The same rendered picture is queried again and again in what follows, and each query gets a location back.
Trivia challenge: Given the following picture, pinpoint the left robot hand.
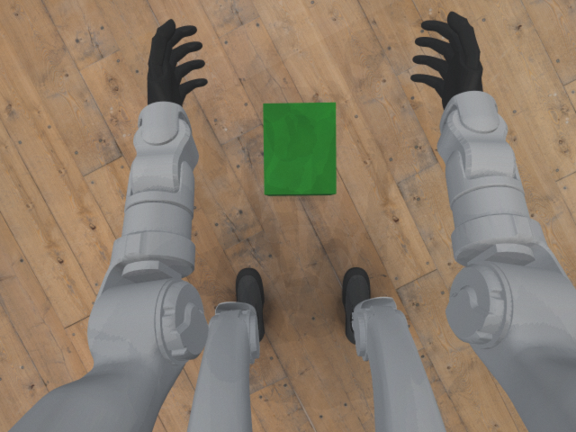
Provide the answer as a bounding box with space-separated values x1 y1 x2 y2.
147 19 208 107

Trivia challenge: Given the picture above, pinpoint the robot right forearm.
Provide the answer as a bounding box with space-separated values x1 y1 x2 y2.
437 91 570 281

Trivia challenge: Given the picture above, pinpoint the right robot hand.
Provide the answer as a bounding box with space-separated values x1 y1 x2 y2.
410 12 483 109

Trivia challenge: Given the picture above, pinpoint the robot left forearm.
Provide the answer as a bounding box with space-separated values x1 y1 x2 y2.
87 102 199 352

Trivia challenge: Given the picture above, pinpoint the left robot thigh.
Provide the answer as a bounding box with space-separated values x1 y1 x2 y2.
187 310 260 432

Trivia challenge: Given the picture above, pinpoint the carton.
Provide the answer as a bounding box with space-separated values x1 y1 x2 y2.
263 103 337 196

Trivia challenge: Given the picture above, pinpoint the robot right foot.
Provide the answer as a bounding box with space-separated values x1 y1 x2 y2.
342 267 370 344

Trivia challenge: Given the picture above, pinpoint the right robot upper arm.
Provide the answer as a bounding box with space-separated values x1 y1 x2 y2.
445 261 576 432

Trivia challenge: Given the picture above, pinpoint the left robot upper arm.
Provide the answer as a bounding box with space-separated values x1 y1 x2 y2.
8 278 209 432

